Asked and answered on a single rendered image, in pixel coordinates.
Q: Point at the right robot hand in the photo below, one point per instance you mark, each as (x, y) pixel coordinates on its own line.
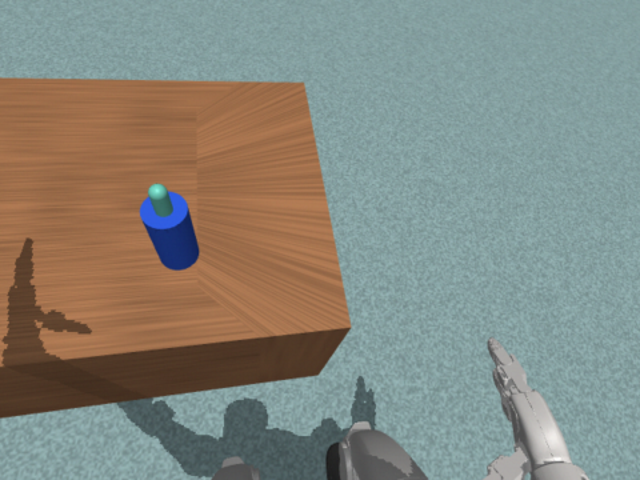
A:
(538, 438)

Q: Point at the right robot arm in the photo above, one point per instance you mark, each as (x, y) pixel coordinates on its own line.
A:
(558, 471)

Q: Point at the bottle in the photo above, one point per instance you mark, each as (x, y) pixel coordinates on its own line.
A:
(167, 220)

